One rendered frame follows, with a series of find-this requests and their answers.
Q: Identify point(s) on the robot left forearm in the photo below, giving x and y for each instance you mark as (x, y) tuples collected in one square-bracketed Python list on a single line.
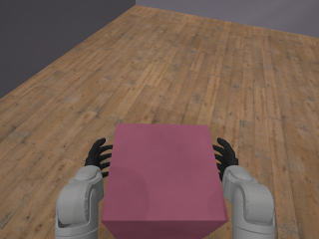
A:
[(77, 206)]

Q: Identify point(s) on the carton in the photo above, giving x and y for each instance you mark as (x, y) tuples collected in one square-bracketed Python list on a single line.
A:
[(163, 183)]

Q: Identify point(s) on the right robot hand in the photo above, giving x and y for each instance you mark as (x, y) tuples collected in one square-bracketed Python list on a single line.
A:
[(228, 157)]

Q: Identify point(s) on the robot right forearm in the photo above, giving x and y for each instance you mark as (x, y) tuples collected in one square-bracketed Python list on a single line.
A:
[(252, 205)]

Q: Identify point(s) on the left robot hand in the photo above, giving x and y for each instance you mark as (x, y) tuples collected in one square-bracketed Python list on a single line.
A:
[(94, 158)]

